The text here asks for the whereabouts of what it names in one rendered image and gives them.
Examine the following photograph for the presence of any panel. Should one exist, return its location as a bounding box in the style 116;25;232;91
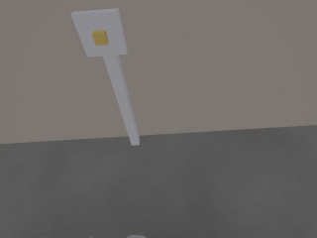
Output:
70;8;140;146

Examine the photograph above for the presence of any button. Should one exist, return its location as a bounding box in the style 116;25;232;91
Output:
92;30;109;46

